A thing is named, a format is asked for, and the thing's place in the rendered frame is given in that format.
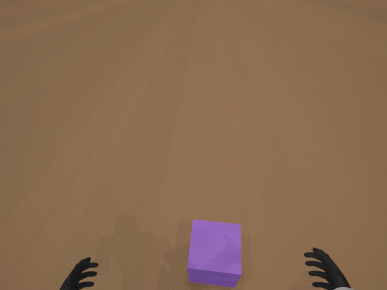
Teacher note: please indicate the robot left hand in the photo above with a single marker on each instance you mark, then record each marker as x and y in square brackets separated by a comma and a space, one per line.
[72, 281]

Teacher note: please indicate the carton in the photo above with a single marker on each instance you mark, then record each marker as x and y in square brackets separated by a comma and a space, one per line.
[215, 253]

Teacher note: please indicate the robot right hand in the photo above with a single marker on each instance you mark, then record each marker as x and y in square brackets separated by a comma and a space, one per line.
[331, 272]

